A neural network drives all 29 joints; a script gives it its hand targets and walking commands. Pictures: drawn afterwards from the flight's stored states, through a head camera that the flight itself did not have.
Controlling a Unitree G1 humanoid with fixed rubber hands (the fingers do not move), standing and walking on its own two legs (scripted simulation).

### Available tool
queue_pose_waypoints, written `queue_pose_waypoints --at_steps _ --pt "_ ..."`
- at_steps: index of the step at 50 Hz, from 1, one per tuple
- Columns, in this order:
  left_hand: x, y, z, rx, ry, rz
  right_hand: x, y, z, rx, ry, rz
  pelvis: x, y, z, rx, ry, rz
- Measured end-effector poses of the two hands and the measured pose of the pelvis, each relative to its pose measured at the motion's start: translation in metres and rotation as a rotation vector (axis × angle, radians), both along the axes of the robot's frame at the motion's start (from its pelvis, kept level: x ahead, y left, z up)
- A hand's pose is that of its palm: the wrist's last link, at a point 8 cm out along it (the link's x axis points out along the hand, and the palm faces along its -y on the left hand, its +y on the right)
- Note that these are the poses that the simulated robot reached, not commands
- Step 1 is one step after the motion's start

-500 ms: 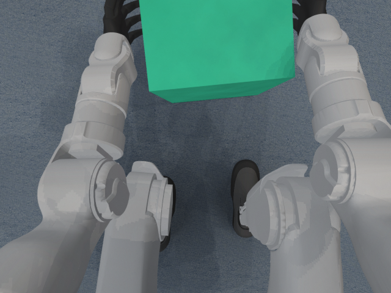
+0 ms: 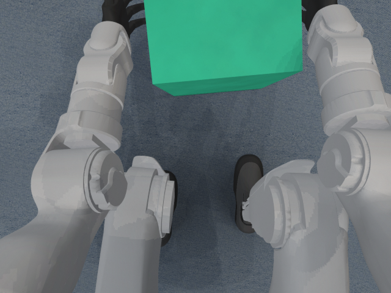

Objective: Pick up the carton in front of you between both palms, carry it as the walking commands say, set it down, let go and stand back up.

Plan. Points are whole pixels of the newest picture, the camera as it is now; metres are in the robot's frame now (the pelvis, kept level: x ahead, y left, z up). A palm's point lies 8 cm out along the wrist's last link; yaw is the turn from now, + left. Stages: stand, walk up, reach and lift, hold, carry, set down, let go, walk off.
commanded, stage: set down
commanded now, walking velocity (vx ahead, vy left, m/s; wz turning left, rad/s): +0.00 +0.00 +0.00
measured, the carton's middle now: (216, 32) +0.54 -0.04 -0.23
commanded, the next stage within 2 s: let go in 1.44 s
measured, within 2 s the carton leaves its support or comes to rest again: neither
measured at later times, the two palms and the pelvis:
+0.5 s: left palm (96, 21) +0.54 +0.15 -0.14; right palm (347, 10) +0.53 -0.23 -0.15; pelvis +0.00 +0.00 +0.00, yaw -1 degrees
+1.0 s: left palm out of the picture +0.54 +0.15 +0.02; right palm out of the picture +0.54 -0.24 +0.01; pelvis +0.02 +0.00 +0.13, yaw -2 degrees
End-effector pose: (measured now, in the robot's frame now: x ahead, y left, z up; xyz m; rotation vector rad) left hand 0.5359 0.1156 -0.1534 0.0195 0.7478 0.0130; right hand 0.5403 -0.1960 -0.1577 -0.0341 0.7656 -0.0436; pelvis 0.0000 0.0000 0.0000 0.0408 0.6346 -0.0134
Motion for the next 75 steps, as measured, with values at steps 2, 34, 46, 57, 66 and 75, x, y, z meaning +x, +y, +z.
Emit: queue_pose_waypoints --at_steps 2,34,46,57,66,75 --pt "0.000 0.000 -0.001 0.003 -0.004 -0.004 -0.001 0.000 -0.001 0.004 -0.005 0.000 -0.001 0.000 0.000 0.000 -0.009 0.000" --pt "0.001 0.025 0.087 0.066 -0.095 0.087 -0.008 -0.039 0.088 -0.053 -0.106 -0.119 0.005 0.001 0.053 -0.001 0.046 -0.017" --pt "0.003 0.029 0.152 0.077 -0.116 0.092 -0.005 -0.044 0.150 -0.055 -0.122 -0.108 0.012 -0.003 0.109 0.009 0.145 -0.030" --pt "0.002 0.034 0.221 0.077 -0.126 0.090 -0.005 -0.052 0.220 -0.058 -0.129 -0.089 0.023 -0.008 0.167 0.013 0.184 -0.041" --pt "0.000 0.036 0.278 0.071 -0.129 0.084 -0.006 -0.052 0.277 -0.055 -0.127 -0.080 0.033 -0.010 0.219 0.013 0.185 -0.046" --pt "-0.003 0.039 0.326 0.078 -0.120 0.066 -0.009 -0.054 0.324 -0.063 -0.119 -0.072 0.042 -0.012 0.266 0.010 0.166 -0.050"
